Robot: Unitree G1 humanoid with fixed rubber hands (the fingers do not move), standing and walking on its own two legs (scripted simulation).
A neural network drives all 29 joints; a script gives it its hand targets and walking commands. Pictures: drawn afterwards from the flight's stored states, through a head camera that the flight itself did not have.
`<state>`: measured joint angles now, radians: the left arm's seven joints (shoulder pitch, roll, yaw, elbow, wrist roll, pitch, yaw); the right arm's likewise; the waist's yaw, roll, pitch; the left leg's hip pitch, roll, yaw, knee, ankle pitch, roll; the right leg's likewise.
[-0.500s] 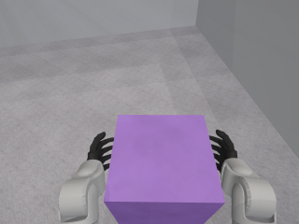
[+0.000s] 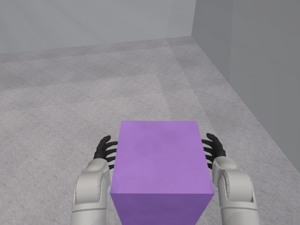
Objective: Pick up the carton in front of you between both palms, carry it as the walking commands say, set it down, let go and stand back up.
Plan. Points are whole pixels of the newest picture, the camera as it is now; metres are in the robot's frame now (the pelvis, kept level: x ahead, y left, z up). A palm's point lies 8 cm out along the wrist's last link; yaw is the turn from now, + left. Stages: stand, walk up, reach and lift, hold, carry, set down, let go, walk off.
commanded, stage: carry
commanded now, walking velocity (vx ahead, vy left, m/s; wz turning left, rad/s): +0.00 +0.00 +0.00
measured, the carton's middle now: (158, 175) +0.28 +0.00 -0.02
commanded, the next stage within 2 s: hold in 1.36 s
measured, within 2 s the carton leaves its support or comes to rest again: neither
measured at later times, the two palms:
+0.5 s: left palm (101, 169) +0.27 +0.15 +0.05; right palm (219, 165) +0.27 -0.15 +0.05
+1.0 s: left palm (102, 182) +0.23 +0.14 +0.05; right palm (225, 180) +0.23 -0.16 +0.05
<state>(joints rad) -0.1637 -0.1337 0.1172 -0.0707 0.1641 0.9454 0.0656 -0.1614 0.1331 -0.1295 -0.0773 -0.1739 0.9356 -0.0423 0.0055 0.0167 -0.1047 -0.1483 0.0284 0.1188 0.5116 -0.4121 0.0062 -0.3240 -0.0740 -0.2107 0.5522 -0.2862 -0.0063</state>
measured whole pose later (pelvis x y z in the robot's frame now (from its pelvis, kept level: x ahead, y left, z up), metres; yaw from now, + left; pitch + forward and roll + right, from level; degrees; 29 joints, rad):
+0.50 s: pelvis -0.03 +0.00 +0.00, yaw +1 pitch +2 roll +0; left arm -0.25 -0.15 0.20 0.18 0.23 0.71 0.02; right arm -0.26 0.15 -0.21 0.17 -0.24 0.71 -0.01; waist 0.00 0.02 -0.09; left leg -0.15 0.02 0.11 0.52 -0.40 0.02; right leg -0.32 -0.08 -0.22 0.55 -0.25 -0.02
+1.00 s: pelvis -0.06 -0.01 +0.00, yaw +0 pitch +1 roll +0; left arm -0.26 -0.15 0.21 0.21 0.24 0.73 0.02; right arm -0.27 0.15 -0.22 0.20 -0.26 0.73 0.00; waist 0.00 0.01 -0.08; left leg -0.19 0.02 0.12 0.52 -0.35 0.02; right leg -0.34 -0.08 -0.22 0.51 -0.18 -0.03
